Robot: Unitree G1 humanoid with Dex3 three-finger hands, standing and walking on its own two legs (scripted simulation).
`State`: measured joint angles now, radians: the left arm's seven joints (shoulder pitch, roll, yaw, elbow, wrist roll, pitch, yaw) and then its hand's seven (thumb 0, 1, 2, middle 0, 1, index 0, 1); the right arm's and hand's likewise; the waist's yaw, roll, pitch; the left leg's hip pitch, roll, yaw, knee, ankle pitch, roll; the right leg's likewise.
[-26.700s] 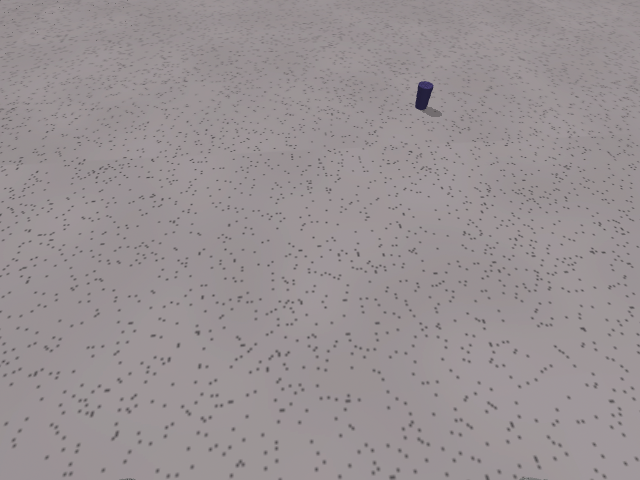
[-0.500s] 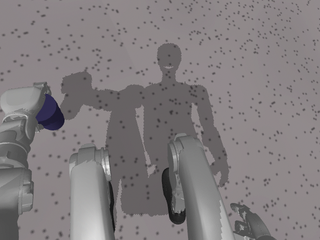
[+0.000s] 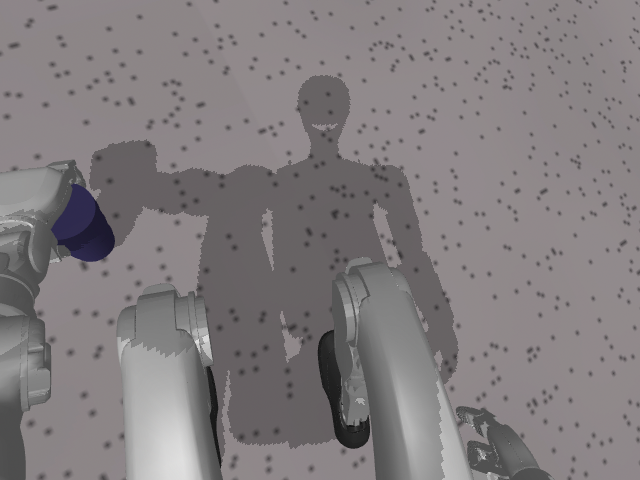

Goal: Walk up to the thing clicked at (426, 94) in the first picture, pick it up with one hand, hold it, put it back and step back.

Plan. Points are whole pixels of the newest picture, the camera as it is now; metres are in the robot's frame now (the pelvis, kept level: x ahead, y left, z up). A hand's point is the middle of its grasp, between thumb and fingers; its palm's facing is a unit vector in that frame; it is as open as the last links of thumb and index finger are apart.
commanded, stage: lower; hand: left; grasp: from above
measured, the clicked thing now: (78, 228) +0.43 +0.29 -0.25
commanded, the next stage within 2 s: rest in 0.10 s
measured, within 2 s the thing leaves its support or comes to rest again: rests again in 0.74 s
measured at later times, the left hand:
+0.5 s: hand (57, 223) +0.43 +0.30 -0.21, palm faces -0.48 -0.09 -0.87, open 10.7 cm
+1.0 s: hand (55, 228) +0.43 +0.31 -0.23, palm faces -0.45 -0.08 -0.89, open 12.3 cm
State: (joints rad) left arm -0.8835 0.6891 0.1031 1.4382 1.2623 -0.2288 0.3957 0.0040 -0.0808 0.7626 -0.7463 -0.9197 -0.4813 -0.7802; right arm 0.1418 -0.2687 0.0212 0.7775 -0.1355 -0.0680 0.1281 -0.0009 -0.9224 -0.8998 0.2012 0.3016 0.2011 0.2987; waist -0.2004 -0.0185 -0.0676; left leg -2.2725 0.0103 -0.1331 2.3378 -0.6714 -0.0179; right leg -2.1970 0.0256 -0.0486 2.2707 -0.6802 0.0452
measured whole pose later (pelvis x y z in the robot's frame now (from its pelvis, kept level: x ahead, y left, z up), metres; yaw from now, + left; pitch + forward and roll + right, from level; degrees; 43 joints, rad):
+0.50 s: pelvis +0.00 +0.00 -0.03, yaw -1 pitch +33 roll -8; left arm -0.94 0.74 0.11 1.59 1.29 -0.25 0.49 0.00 -0.12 0.78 -0.79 -0.91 -0.52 -0.79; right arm 0.10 -0.26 0.07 0.79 -0.18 -0.10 0.15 0.00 -0.91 -0.89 0.20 0.30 0.20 0.30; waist -0.22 -0.03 -0.04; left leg -2.34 0.01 -0.15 2.45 -0.69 -0.02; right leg -2.26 0.04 -0.06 2.37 -0.69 0.06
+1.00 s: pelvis +0.00 +0.00 -0.04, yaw -3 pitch +31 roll -9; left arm -0.91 0.78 0.10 1.59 1.30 -0.26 0.54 -0.01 -0.37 1.05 -0.25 -1.11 -0.26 -1.09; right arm 0.13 -0.28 0.08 0.80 -0.20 -0.12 0.16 0.00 -0.90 -0.89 0.20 0.30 0.20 0.30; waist -0.24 -0.05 -0.03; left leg -2.35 0.01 -0.18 2.48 -0.68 -0.02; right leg -2.26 0.04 -0.08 2.38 -0.68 0.05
